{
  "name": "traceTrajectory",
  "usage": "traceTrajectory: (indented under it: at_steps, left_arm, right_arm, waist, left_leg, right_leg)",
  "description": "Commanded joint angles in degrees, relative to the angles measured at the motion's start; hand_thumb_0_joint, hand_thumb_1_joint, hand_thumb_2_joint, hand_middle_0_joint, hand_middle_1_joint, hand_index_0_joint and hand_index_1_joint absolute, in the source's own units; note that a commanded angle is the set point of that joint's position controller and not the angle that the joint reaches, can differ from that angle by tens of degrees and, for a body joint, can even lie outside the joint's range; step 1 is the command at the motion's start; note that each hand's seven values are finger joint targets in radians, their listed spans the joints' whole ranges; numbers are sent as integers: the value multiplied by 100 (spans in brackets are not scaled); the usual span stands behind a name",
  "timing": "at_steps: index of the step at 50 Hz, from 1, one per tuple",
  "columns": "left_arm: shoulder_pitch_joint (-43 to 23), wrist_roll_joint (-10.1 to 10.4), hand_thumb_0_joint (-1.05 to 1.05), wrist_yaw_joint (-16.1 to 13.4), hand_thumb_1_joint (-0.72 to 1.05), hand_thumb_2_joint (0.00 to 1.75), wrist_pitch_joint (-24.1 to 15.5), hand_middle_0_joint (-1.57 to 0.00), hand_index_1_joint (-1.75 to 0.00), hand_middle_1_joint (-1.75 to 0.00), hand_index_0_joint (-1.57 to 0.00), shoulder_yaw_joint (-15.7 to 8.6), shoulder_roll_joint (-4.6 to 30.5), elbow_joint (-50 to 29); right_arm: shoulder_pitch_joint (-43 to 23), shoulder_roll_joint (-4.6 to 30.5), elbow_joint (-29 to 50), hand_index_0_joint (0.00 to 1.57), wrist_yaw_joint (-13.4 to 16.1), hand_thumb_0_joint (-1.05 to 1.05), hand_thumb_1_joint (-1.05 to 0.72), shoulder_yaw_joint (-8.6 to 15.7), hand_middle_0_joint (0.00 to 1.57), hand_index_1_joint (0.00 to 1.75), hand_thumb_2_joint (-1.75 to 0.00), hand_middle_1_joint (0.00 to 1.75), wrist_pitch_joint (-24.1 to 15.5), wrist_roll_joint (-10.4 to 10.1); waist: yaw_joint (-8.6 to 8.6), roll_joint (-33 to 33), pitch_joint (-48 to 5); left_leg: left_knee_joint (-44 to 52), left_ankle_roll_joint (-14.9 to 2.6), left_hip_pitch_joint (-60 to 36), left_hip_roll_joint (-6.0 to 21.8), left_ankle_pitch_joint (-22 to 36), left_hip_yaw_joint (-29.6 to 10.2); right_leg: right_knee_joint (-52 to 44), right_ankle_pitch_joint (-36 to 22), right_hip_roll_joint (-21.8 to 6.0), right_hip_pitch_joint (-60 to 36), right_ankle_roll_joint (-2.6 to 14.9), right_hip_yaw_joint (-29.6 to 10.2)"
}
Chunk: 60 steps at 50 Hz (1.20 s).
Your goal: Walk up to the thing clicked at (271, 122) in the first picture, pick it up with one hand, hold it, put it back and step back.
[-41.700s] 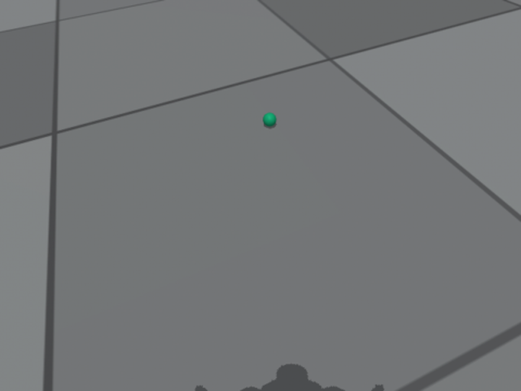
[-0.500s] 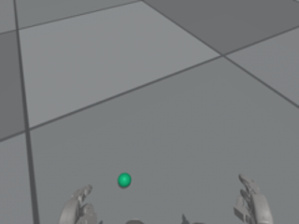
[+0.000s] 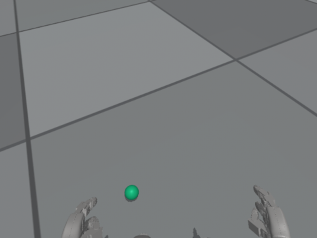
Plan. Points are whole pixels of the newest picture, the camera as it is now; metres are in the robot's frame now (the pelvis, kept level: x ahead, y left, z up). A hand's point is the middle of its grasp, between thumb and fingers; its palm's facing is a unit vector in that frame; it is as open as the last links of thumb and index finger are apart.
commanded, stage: home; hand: left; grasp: from above
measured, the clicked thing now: (131, 192) +0.47 +0.22 -0.67
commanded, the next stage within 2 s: stand in 0.24 s
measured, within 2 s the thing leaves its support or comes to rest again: neither
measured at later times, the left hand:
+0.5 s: hand out of the picture +0.15 +0.22 -0.09, palm faces +0.03 -0.95 -0.31, open 7.4 cm
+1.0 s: hand out of the picture +0.02 +0.24 -0.10, palm faces +0.07 -0.95 -0.30, open 7.4 cm
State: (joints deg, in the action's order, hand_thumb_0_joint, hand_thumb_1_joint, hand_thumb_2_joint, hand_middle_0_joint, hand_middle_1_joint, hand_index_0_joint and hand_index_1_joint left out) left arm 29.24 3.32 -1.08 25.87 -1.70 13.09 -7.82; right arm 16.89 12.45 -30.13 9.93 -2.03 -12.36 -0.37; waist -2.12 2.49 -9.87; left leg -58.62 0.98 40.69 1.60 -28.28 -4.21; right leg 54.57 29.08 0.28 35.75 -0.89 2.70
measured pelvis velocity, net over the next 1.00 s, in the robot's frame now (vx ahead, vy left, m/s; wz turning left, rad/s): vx -0.02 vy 0.01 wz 0.03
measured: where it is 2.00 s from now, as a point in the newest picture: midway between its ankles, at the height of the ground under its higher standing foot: outside the picture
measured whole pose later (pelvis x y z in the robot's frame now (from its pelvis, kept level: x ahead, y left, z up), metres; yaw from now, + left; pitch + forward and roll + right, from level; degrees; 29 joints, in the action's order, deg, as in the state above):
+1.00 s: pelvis -0.02 +0.01 +0.06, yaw +1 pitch -4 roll -1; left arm 12.0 -1.8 -1.4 1.0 -2.2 15.9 58.9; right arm 9.4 15.3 -60.0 1.0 1.8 0.1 1.8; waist 1.4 0.2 3.4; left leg -28.5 -0.4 11.4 -1.1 -13.0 -2.8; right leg 26.6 15.0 -2.7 7.4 -2.1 2.1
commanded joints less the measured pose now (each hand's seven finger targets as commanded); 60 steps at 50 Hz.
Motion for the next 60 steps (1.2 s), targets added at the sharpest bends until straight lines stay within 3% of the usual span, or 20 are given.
traceTrajectory:
  at_steps: [1, 16, 17, 18, 19, 20, 22, 24, 26, 28, 32, 34, 38, 42, 45, 52, 60]
  left_arm:
    - [-129, -54, 0, -55, 90, 90, -281, -20, -30, -30, -20, -369, 589, -1013]
    - [-133, -34, 0, -62, 90, 90, -295, -20, -30, -30, -20, -337, 576, -1106]
    - [-1794, -736, 0, -276, 90, 90, -1474, -20, -30, -30, -20, -343, 1098, 905]
    - [-1404, -782, 0, -242, 90, 90, -1858, -20, -30, -30, -20, -471, 1201, 1895]
    - [-1383, -765, 0, -206, 90, 90, -2049, -20, -30, -30, -20, -447, 1224, 2080]
    - [-1387, -749, 0, -161, 90, 90, -2160, -20, -30, -30, -20, -382, 1158, 2237]
    - [-1505, -697, 0, -135, 90, 90, -2314, -20, -30, -30, -20, -337, 1201, 2734]
    - [-1572, -628, 0, -134, 90, 90, -2350, -20, -30, -30, -20, -391, 1155, 3239]
    - [-1663, -597, 0, -155, 90, 90, -2422, -20, -30, -30, -20, -392, 1139, 3628]
    - [-1850, -606, 0, -151, 90, 90, -2512, -20, -30, -30, -20, -409, 1191, 4007]
    - [-1860, -609, 0, -172, 90, 90, -2615, -20, -30, -30, -20, -396, 1153, 4652]
    - [-1975, -589, 0, -176, 90, 90, -2636, -20, -30, -30, -20, -394, 1213, 4900]
    - [-1889, -546, 0, -179, 90, 90, -2632, -20, -30, -30, -20, -356, 1195, 5426]
    - [-1881, -519, 0, -165, 90, 90, -2640, -20, -30, -30, -20, -326, 1273, 5841]
    - [-1930, -520, 0, -154, 90, 90, -2643, -20, -30, -30, -20, -299, 1291, 6124]
    - [-1898, -525, 0, -105, 90, 90, -2655, -20, -30, -30, -20, -263, 1348, 6574]
    - [-1999, -532, 0, -104, 90, 90, -2707, -20, -30, -30, -20, -224, 1387, 6826]
  right_arm:
    - [-356, 748, 887, 20, 78, 0, -90, 354, 20, 30, -90, 30, -335, 2]
    - [-419, 717, 970, 20, 74, 0, -90, 332, 20, 30, -90, 30, -319, -14]
    - [-762, 1285, -459, 20, -267, 0, -90, 531, 20, 30, -90, 30, 287, 695]
    - [-688, 1356, -518, 20, -427, 0, -90, 619, 20, 30, -90, 30, 475, 698]
    - [-717, 1380, -519, 20, -512, 0, -90, 626, 20, 30, -90, 30, 548, 738]
    - [-729, 1383, -464, 20, -576, 0, -90, 614, 20, 30, -90, 30, 596, 750]
    - [-695, 1227, -743, 20, -770, 0, -90, 593, 20, 30, -90, 30, 620, 439]
    - [-834, 1256, -918, 20, -849, 0, -90, 646, 20, 30, -90, 30, 666, 317]
    - [-892, 1268, -1069, 20, -874, 0, -90, 698, 20, 30, -90, 30, 739, 308]
    - [-891, 1235, -1238, 20, -890, 0, -90, 687, 20, 30, -90, 30, 819, 318]
    - [-916, 1269, -1568, 20, -873, 0, -90, 713, 20, 30, -90, 30, 888, 325]
    - [-862, 1283, -1717, 20, -849, 0, -90, 709, 20, 30, -90, 30, 953, 320]
    - [-940, 1369, -2034, 20, -821, 0, -90, 696, 20, 30, -90, 30, 996, 285]
    - [-926, 1410, -2324, 20, -795, 0, -90, 680, 20, 30, -90, 30, 1033, 238]
    - [-1003, 1431, -2485, 20, -797, 0, -90, 668, 20, 30, -90, 30, 1081, 215]
    - [-1090, 1497, -2760, 20, -823, 0, -90, 667, 20, 30, -90, 30, 1132, 191]
    - [-1054, 1450, -2931, 20, -860, 0, -90, 629, 20, 30, -90, 30, 1137, 165]
  waist:
    - [-53, 140, -379]
    - [-43, -11, -341]
    - [420, -436, 963]
    - [321, -619, 467]
    - [289, -606, 395]
    - [252, -301, 541]
    - [385, 13, 229]
    - [433, -111, 138]
    - [450, -199, 149]
    - [354, -429, 270]
    - [373, -320, 421]
    - [299, -379, 698]
    - [348, -78, 901]
    - [307, -22, 937]
    - [297, -3, 1182]
    - [331, 107, 1384]
    - [268, -215, 1406]
  left_leg:
    - [976, -146, -768, -96, 1330, 123]
    - [901, -173, -647, -125, 1266, 170]
    - [1389, -415, -420, -54, 1925, -9]
    - [1444, -471, -902, -71, 1940, 96]
    - [1487, -528, -1218, -19, 1951, 35]
    - [1594, -507, -1333, -12, 2218, -54]
    - [1859, -507, -1720, 13, 2402, -159]
    - [1921, -470, -2036, 52, 2697, -193]
    - [1997, -498, -2119, 56, 2369, -255]
    - [2061, -487, -2231, -14, 2097, -139]
    - [2324, -503, -2535, 88, 2613, -289]
    - [2582, -484, -2500, 97, 2330, -308]
    - [3083, -472, -2603, 258, 2221, -566]
    - [3404, -397, -2926, 288, 2251, -530]
    - [3776, -357, -2740, 303, 1539, -599]
    - [4215, -294, -2704, 340, 886, -653]
    - [4077, -260, -2991, 300, 1484, -533]
  right_leg:
    - [-831, -1288, 139, -24, 89, 109]
    - [-895, -1266, 129, -52, 67, 104]
    - [-1298, -1041, -461, -1325, 261, -414]
    - [-1372, -917, -538, -1373, 470, -787]
    - [-1353, -1023, -550, -1220, 520, -901]
    - [-1288, -1409, -388, -1091, 480, -737]
    - [-1193, -1762, -469, -1603, 354, -599]
    - [-1314, -1966, -459, -1607, 314, -554]
    - [-1560, -1851, -486, -1755, 261, -552]
    - [-1862, -1768, -587, -1799, 268, -710]
    - [-2054, -2241, -570, -2025, 239, -575]
    - [-2264, -2015, -573, -1990, 245, -606]
    - [-2538, -1925, -532, -2284, 220, -492]
    - [-2892, -1892, -562, -2510, 202, -508]
    - [-3170, -1570, -564, -2692, 167, -477]
    - [-3471, -1340, -559, -2818, 139, -442]
    - [-3785, -1301, -660, -2739, 133, -533]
